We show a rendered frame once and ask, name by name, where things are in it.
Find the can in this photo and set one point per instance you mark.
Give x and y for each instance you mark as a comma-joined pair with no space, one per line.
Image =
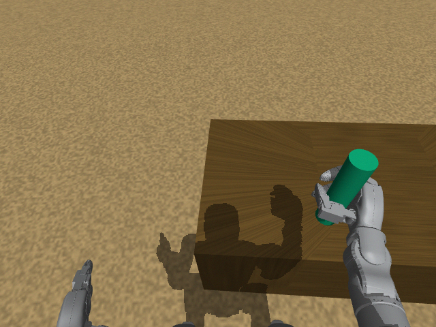
354,173

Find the left robot hand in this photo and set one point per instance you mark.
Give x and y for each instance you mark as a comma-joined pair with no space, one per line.
77,303

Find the right robot arm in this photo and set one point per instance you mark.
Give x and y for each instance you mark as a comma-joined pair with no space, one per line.
375,300

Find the right robot hand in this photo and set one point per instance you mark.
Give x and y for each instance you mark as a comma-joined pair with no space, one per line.
366,209

